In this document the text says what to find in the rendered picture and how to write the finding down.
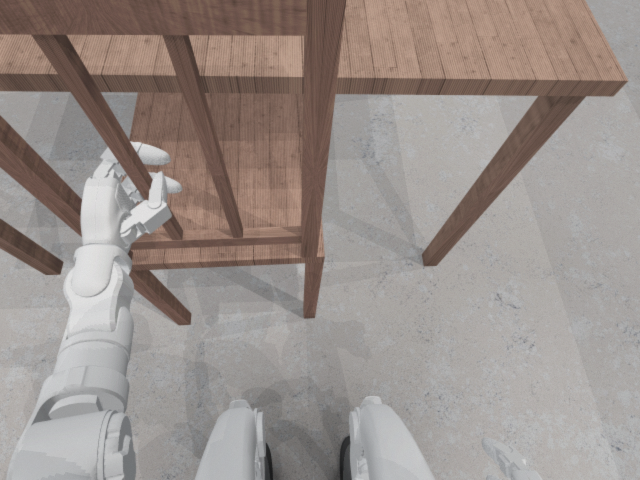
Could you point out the robot left hand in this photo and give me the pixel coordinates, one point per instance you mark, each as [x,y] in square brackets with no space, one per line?
[106,203]

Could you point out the chair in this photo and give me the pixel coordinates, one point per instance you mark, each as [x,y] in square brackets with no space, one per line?
[252,166]

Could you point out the robot left upper arm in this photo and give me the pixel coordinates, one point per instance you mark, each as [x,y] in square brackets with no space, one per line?
[93,446]

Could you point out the table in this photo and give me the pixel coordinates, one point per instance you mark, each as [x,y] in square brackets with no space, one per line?
[553,49]

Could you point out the robot right shin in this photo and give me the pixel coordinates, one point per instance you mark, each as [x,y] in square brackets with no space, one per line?
[359,469]

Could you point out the left robot thigh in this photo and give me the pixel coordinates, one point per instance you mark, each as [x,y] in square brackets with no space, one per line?
[237,440]

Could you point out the robot right hand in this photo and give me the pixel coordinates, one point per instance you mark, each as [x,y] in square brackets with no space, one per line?
[510,461]

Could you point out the robot left forearm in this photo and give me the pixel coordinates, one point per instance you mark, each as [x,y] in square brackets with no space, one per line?
[90,372]

